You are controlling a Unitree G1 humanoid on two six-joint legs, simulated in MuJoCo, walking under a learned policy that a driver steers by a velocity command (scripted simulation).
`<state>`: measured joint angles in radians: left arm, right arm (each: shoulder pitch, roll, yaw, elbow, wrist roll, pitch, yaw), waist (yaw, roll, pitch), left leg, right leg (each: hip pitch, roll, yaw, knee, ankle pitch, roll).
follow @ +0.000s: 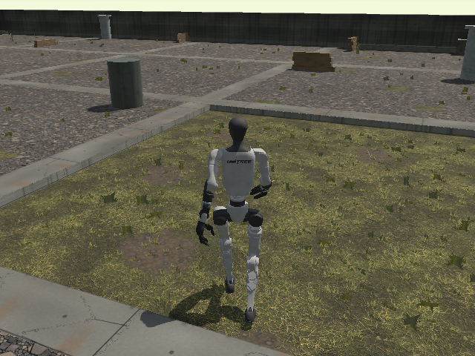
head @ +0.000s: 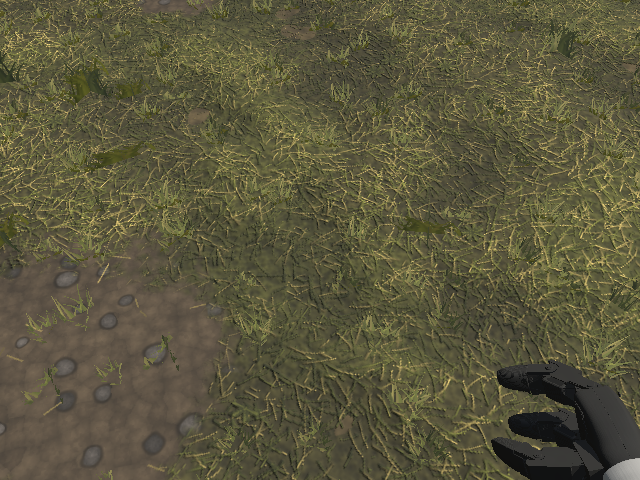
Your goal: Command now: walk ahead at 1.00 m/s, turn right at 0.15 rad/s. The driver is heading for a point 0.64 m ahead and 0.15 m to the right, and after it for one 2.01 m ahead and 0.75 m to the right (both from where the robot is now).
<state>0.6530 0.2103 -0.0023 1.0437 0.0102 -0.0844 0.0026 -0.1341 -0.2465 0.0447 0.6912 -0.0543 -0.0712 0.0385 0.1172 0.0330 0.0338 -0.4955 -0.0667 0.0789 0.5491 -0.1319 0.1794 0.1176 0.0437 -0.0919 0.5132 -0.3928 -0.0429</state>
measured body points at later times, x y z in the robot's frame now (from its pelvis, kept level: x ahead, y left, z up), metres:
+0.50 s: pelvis +0.45 -0.10 -0.02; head +0.48 -0.11 +0.43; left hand +0.66 +0.13 -0.13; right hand +0.42 -0.38 -0.15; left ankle +0.26 +0.09 -0.56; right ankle +0.54 -0.16 -0.72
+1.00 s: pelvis +0.74 -0.17 +0.01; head +0.78 -0.19 +0.46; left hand +0.99 -0.02 -0.12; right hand +0.65 -0.43 -0.11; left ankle +0.88 -0.19 -0.72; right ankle +0.61 -0.22 -0.63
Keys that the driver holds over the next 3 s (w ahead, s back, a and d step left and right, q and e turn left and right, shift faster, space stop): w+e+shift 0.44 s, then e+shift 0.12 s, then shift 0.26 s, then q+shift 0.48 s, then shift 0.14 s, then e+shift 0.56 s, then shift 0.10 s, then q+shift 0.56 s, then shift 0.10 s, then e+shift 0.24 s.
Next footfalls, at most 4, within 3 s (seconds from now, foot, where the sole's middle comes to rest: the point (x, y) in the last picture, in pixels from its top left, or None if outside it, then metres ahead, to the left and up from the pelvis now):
0.42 right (460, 430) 0.57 -0.17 -0.75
0.82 left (475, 292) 0.92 -0.21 -0.75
1.26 right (519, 355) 0.76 -0.30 -0.75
1.58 left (407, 334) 0.79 -0.06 -0.75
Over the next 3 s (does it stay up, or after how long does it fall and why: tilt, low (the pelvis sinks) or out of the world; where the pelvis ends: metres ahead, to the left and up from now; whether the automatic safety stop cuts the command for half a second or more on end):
stays up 0.77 -0.19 0.02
